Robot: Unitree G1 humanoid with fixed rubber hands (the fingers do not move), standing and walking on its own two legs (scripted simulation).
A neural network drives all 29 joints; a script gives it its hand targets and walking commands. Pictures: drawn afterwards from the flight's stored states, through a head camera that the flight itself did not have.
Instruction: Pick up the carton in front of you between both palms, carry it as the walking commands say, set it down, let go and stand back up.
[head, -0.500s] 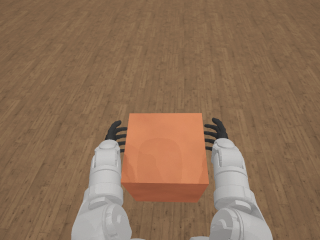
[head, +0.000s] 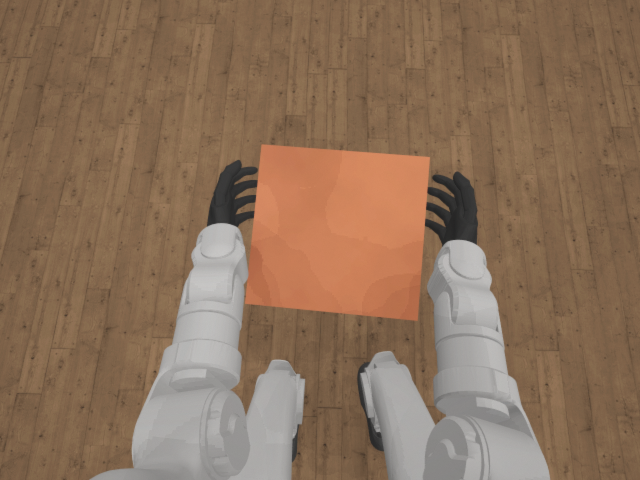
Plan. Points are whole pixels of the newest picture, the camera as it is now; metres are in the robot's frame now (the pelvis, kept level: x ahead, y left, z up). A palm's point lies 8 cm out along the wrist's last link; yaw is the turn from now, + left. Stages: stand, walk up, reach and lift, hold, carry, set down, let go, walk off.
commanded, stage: set down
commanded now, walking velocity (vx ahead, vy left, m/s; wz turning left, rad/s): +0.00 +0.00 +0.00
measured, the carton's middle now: (337, 238) +0.42 -0.02 -0.18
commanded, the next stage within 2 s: none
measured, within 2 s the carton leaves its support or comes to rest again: rests again in 1.14 s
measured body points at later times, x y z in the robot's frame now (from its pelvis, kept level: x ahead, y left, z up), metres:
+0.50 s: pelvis -0.03 +0.00 -0.13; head +0.24 +0.01 +0.23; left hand +0.47 +0.11 -0.24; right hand +0.41 -0.18 -0.23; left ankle +0.06 +0.10 -0.61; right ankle +0.08 -0.13 -0.61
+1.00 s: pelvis -0.05 +0.00 -0.23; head +0.29 +0.02 +0.06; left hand +0.51 +0.10 -0.39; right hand +0.42 -0.18 -0.38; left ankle +0.06 +0.10 -0.61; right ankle +0.08 -0.13 -0.61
